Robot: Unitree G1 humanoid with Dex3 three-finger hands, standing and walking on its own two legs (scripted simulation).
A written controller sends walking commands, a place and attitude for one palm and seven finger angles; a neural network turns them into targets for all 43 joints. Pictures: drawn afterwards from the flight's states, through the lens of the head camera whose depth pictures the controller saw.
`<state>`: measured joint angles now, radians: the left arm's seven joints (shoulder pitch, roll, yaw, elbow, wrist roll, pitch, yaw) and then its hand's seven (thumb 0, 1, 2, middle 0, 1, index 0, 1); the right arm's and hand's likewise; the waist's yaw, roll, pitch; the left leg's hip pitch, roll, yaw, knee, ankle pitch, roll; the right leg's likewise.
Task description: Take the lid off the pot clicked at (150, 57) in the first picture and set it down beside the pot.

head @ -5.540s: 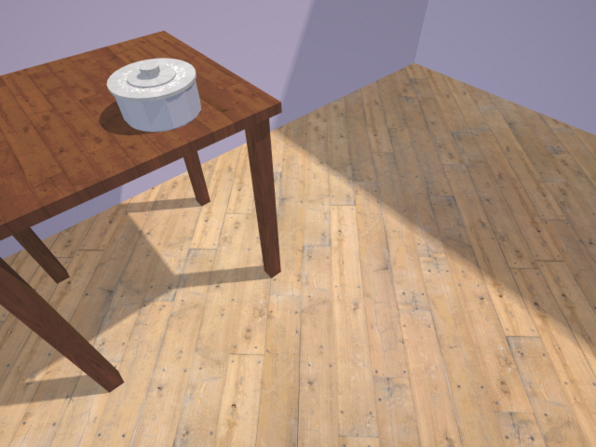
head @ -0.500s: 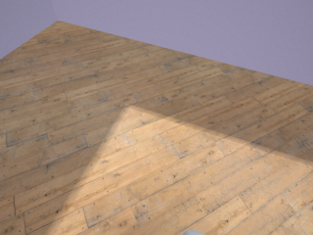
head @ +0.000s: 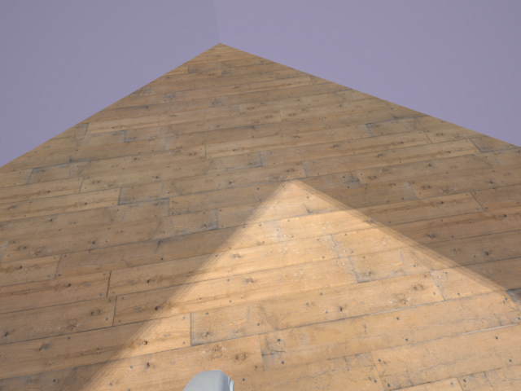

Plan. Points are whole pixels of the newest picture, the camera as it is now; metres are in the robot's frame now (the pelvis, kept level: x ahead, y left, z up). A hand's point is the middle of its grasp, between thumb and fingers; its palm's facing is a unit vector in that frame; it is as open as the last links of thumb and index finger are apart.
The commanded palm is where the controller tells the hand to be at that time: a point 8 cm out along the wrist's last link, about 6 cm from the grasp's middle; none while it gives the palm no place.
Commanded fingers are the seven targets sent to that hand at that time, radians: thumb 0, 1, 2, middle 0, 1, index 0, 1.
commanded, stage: turn to face it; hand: left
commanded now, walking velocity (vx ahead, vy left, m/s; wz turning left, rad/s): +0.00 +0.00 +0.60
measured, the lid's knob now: out of the picture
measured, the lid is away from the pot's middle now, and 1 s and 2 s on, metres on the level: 0.00 0.00 0.00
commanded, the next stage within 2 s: none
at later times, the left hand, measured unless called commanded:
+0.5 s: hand out of the picture +0.04 +0.27 -0.16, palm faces +0.31 -0.91 -0.28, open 7.4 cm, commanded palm none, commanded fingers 0.00 0.90 0.90 -0.20 -0.30 -0.20 -0.30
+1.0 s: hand out of the picture -0.09 +0.21 -0.17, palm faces +0.59 -0.77 -0.26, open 7.4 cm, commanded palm none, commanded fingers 0.00 0.90 0.90 -0.20 -0.30 -0.20 -0.30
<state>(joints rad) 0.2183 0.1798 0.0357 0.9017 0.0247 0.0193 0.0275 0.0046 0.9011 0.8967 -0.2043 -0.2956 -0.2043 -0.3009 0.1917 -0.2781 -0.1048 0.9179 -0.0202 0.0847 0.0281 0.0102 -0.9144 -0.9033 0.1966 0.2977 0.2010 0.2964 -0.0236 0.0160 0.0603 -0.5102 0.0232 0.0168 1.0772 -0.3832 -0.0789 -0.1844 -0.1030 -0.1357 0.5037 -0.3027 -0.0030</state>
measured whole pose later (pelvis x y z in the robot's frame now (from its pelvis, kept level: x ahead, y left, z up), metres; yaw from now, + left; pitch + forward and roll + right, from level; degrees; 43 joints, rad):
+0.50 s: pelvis +0.00 +0.03 +0.00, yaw +17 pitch +1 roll +0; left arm 0.15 0.26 0.07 0.88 0.01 0.06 0.02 0.01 0.91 0.90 -0.20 -0.29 -0.20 -0.30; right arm 0.19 -0.22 -0.05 0.91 -0.02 0.04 0.01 0.01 -0.91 -0.90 0.20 0.30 0.21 0.30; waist -0.02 0.00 0.07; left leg -0.26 -0.04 -0.07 0.49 -0.24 0.02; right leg -0.44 -0.07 0.01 0.91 -0.43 0.09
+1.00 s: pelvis -0.01 +0.01 -0.01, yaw +36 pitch +0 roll +1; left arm 0.24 0.22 0.04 0.89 0.03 0.03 0.02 0.00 0.90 0.90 -0.21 -0.30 -0.21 -0.30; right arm 0.15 -0.26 -0.08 0.92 -0.01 0.08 0.03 0.01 -0.91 -0.90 0.20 0.30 0.20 0.30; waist 0.01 -0.02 0.11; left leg -0.37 0.04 0.07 0.80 -0.42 -0.07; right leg -0.22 -0.16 -0.25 0.57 -0.31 0.03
